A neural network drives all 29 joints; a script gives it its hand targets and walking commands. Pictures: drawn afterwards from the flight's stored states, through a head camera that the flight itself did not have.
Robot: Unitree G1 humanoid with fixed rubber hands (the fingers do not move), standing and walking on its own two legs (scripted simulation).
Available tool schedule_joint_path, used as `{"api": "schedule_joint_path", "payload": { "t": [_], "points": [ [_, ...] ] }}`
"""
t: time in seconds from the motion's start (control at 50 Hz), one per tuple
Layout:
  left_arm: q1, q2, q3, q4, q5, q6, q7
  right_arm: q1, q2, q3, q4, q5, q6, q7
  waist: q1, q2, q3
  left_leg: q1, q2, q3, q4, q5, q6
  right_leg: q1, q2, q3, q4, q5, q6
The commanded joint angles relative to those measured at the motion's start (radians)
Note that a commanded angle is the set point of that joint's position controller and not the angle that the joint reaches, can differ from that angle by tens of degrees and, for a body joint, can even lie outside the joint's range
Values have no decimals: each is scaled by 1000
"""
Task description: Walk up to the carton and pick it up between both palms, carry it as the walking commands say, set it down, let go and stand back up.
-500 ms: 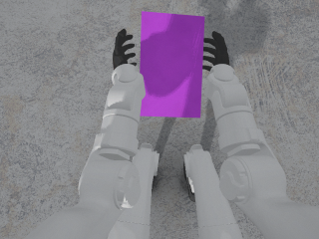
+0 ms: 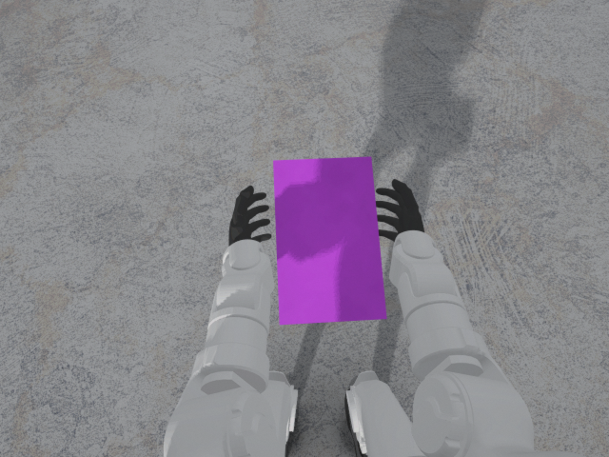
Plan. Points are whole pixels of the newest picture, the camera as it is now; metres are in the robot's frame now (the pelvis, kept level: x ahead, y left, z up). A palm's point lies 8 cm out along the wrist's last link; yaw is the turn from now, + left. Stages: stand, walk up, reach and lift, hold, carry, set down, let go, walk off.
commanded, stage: reach and lift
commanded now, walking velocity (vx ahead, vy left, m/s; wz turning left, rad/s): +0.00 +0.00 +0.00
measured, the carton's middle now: (322, 247) +0.42 +0.00 -0.13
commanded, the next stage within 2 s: none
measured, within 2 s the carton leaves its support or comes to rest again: neither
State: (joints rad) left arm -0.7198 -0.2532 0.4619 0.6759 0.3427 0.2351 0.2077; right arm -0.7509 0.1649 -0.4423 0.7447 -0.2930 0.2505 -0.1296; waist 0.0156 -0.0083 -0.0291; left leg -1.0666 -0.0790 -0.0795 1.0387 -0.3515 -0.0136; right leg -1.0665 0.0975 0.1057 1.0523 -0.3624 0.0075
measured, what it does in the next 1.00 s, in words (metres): rises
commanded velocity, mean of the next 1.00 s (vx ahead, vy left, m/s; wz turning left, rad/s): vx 0.00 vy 0.00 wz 0.00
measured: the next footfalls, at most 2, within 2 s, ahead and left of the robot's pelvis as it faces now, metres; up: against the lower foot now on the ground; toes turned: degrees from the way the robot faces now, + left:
none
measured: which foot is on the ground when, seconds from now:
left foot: down 0.00-1.00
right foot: down 0.00-1.00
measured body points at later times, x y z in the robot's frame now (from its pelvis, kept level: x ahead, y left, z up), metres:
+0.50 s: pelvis +0.02 -0.01 +0.05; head +0.11 -0.01 +0.49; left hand +0.39 +0.12 +0.03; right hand +0.39 -0.11 +0.02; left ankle +0.07 +0.12 -0.65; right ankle +0.07 -0.11 -0.65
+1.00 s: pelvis +0.02 +0.00 +0.07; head +0.02 +0.00 +0.52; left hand +0.37 +0.12 +0.10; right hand +0.37 -0.11 +0.09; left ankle +0.07 +0.12 -0.65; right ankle +0.07 -0.11 -0.65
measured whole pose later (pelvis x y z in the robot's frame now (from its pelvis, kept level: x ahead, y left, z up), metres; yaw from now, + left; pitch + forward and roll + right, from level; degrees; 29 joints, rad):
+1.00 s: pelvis +0.02 +0.00 +0.07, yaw -1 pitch +0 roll +1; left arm -0.55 -0.25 0.37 0.65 0.33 0.46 0.20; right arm -0.54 0.23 -0.38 0.65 -0.34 0.46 -0.15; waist 0.05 0.00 -0.02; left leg -0.37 -0.06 -0.08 0.59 -0.23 0.00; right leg -0.37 0.07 0.14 0.61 -0.24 0.00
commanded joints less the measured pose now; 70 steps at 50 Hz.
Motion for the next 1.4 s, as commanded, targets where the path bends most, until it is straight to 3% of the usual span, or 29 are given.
{"api": "schedule_joint_path", "payload": {
  "t": [0.0,0.06,0.08,0.1,0.12,0.16,0.22,0.24,0.26,0.3,0.32,0.38,0.48,0.5,0.52,0.56,0.66,0.7,0.82,0.88,0.9,1.02,1.1,1.18,1.22,1.26,1.32,1.36,1.38],
  "points": [
    [-588,-1008,-576,0,-125,-34,-268,-643,1042,597,-2,145,-53,270,32,19,-802,541,-63,8,-121,277,2,386,58,-24,-133,212,-10],
    [-472,-1043,-639,-12,-141,-25,-292,-589,1088,644,-106,148,-56,258,27,-3,-889,568,-71,23,-125,337,8,558,64,-8,-167,309,-1],
    [-502,-1036,-611,-5,-150,-21,-295,-500,1063,569,8,101,-45,251,-17,8,-779,514,-60,11,-142,305,-5,513,51,7,-186,301,-12],
    [-496,-1039,-652,-45,-182,-25,-302,-543,1138,666,-96,150,-44,251,12,-55,-903,589,-70,16,-147,341,14,616,65,-3,-184,349,6],
    [-374,-1033,-540,139,-115,-3,-317,-462,1100,570,-3,86,-38,241,-11,-62,-714,479,-67,16,-159,282,18,547,39,4,-210,313,7],
    [-381,-989,-550,89,-127,-12,-333,-340,1132,570,54,58,-28,233,-15,-70,-671,474,-55,7,-187,312,22,572,20,41,-250,388,12],
    [-323,-1053,-615,76,-143,-12,-335,-379,1086,649,-67,114,-57,240,41,37,-717,585,-63,6,-222,445,3,630,15,52,-266,470,-2],
    [-371,-1058,-628,25,-141,-21,-337,-343,1089,611,-22,73,-48,232,-15,12,-707,508,-52,-1,-232,399,3,667,24,56,-275,457,-9],
    [-339,-1040,-582,75,-124,-15,-332,-373,1049,599,-16,80,-48,234,38,29,-617,574,-43,-10,-270,393,5,584,26,37,-284,376,-5],
    [-294,-1013,-563,101,-114,6,-327,-336,1048,594,-5,84,-37,237,2,54,-548,633,-41,-4,-294,376,-1,584,2,45,-349,360,-4],
    [-297,-987,-538,64,-101,-11,-329,-355,1093,603,-20,78,-34,234,45,6,-546,584,-46,-3,-294,350,16,630,18,39,-333,341,1],
    [-282,-981,-538,56,-99,-8,-319,-325,1084,577,7,68,-29,243,24,-57,-516,671,-29,-15,-331,363,19,611,32,15,-366,316,-1],
    [-322,-987,-516,72,-87,6,-315,-424,1107,621,-42,87,-27,243,88,-36,-513,698,-27,-4,-349,292,25,596,22,26,-384,219,-1],
    [-378,-1014,-595,3,-142,13,-310,-379,1086,626,-36,97,-16,239,33,-24,-611,796,-27,-9,-368,363,5,663,19,27,-414,287,-10],
    [-328,-1003,-587,8,-131,12,-310,-382,1103,651,-60,112,-19,241,81,-35,-574,789,-22,-14,-359,380,17,637,18,23,-400,291,-3],
    [-315,-1041,-623,-33,-156,36,-311,-360,1077,644,-95,99,-2,236,23,-13,-657,853,-24,-12,-379,413,1,709,21,17,-408,349,-8],
    [-312,-1076,-604,55,-172,89,-313,-392,1080,638,-91,111,39,235,28,-4,-518,833,-14,-26,-436,277,7,704,1,22,-466,194,-13],
    [-384,-1077,-652,-60,-213,102,-311,-344,1105,609,-50,112,69,237,-20,5,-528,855,-11,-24,-447,266,-5,771,-2,24,-478,222,-17],
    [-324,-1058,-443,180,-129,171,-304,-429,1080,502,54,80,125,264,41,-20,-266,799,0,-11,-541,31,9,692,-13,7,-537,-33,-28],
    [-378,-1112,-577,1,-225,187,-299,-457,1122,624,-93,186,144,263,49,3,-474,948,4,-18,-532,292,3,849,-10,19,-538,224,-23],
    [-383,-1077,-536,36,-203,195,-298,-508,1135,610,-85,182,148,268,74,-23,-424,894,14,-9,-517,208,12,812,-6,19,-533,136,-22],
    [-442,-1107,-580,-13,-237,252,-301,-409,1110,550,-44,142,204,262,-19,20,-372,987,17,-24,-529,206,-5,801,-35,32,-571,140,-35],
    [-449,-1120,-583,-20,-261,288,-308,-420,1099,528,-44,157,236,262,-32,58,-332,949,20,-12,-548,192,-12,853,-27,19,-576,156,-40],
    [-269,-1146,-507,99,-229,342,-316,-500,1097,582,-163,198,272,255,29,20,-311,952,19,-8,-565,219,-2,939,-40,12,-591,183,-23],
    [-297,-1138,-498,89,-245,349,-315,-500,1125,623,-182,209,295,252,48,-69,-316,986,21,-12,-564,286,12,929,-29,12,-595,222,-12],
    [-358,-1137,-533,-9,-260,342,-316,-560,1171,654,-216,248,301,260,59,-44,-401,1009,14,-1,-574,285,12,967,-25,12,-600,218,-5],
    [-398,-1112,-503,11,-265,372,-312,-435,1117,549,-108,206,328,263,-11,-27,-204,990,32,-24,-585,185,7,865,-43,18,-628,123,-30],
    [-419,-1108,-515,-49,-274,375,-322,-487,1148,571,-128,219,336,264,11,-30,-272,1048,18,-16,-579,202,9,881,-53,22,-640,122,-21],
    [-395,-1097,-502,-6,-238,385,-322,-405,1116,496,-60,180,338,259,-14,46,-231,1019,27,-18,-577,209,0,858,-55,30,-636,145,-32]
  ]
}}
